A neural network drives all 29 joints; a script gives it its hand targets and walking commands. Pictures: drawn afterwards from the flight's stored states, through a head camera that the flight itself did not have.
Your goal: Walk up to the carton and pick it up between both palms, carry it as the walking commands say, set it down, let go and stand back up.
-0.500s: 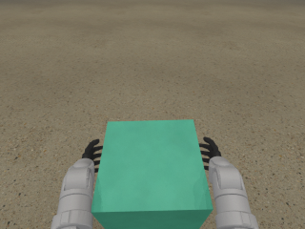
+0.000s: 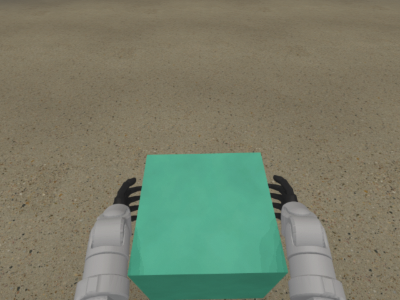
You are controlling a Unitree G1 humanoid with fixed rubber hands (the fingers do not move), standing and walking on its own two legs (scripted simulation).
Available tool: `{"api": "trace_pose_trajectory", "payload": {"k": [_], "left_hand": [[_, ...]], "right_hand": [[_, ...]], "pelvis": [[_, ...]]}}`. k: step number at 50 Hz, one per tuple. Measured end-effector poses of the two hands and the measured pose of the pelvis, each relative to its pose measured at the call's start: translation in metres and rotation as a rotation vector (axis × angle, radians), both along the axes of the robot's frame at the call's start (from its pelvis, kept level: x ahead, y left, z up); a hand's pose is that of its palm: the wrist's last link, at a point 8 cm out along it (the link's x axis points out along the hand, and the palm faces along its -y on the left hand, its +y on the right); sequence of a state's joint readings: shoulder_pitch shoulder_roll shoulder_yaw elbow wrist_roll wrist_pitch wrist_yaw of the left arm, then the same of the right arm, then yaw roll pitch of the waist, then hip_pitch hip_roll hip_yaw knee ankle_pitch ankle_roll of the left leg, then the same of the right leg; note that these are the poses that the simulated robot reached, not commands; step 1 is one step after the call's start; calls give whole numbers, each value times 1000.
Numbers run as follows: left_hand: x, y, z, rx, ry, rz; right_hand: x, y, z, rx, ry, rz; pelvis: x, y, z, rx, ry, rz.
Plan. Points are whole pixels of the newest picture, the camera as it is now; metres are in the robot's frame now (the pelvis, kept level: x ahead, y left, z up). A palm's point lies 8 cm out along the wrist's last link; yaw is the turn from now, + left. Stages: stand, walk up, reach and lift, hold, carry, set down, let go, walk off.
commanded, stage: hold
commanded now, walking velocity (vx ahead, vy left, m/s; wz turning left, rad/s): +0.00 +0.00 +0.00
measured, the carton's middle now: (205, 226) +0.30 +0.00 -0.03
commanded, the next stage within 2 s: carry in 1.28 s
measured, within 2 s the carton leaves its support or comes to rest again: neither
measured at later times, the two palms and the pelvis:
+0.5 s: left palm (118, 219) +0.28 +0.17 +0.04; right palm (285, 213) +0.28 -0.17 +0.04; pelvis +0.02 -0.01 +0.00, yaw +1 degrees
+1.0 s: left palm (119, 216) +0.29 +0.17 +0.04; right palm (286, 213) +0.28 -0.17 +0.04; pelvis +0.01 +0.00 +0.00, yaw +0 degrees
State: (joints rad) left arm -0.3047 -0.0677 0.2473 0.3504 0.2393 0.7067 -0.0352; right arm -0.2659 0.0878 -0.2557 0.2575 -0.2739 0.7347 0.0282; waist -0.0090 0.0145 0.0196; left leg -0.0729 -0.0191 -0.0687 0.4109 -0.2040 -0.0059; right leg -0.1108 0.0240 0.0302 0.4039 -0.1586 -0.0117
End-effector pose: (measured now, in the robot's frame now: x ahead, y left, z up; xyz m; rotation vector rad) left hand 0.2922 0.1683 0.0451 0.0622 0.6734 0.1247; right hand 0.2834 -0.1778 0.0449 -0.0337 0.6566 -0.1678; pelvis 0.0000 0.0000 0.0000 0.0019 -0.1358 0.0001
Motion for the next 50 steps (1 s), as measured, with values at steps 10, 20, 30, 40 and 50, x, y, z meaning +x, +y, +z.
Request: {"api": "trace_pose_trajectory", "payload": {"k": [10, 20, 30, 40, 50], "left_hand": [[-4, -1, -8, -13, 21, 9], [-11, 6, -10, 3, 38, 26], [-15, 6, -8, -9, 19, 30], [-13, 5, -14, -9, 32, 6], [-6, 6, -7, 6, 17, -1]], "right_hand": [[1, -1, 1, -8, 22, 2], [-3, 6, -10, 10, 41, 17], [-7, 6, -5, 6, 22, 10], [-10, 5, -8, -9, 36, -1], [-6, 6, -5, -2, 20, -2]], "pelvis": [[10, -3, 1, -1, -2, -6], [17, -7, 3, -5, 10, 4], [12, -9, 3, -5, 7, 10], [6, -6, 1, -6, 9, 5], [8, 0, 1, -4, 10, 1]]}}
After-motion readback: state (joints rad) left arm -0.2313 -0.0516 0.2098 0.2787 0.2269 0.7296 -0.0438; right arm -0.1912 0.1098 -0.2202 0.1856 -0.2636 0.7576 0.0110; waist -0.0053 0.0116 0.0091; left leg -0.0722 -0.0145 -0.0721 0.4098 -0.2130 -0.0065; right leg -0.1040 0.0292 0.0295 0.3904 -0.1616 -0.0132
